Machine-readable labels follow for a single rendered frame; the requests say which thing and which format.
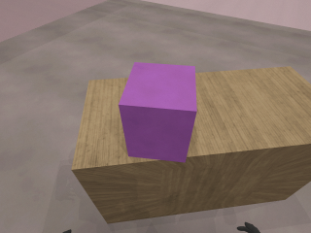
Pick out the pedestal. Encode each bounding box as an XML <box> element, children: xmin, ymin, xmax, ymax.
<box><xmin>71</xmin><ymin>66</ymin><xmax>311</xmax><ymax>224</ymax></box>

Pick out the right robot hand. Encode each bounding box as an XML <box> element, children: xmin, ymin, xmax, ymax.
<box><xmin>237</xmin><ymin>221</ymin><xmax>260</xmax><ymax>233</ymax></box>

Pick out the carton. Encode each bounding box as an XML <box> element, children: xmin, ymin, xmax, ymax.
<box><xmin>119</xmin><ymin>62</ymin><xmax>197</xmax><ymax>163</ymax></box>

